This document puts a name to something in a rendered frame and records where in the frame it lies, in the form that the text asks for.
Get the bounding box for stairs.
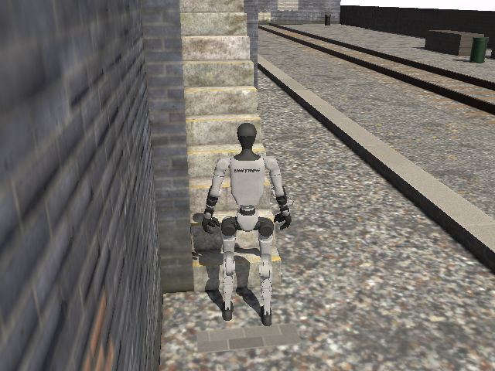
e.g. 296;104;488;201
179;0;282;291

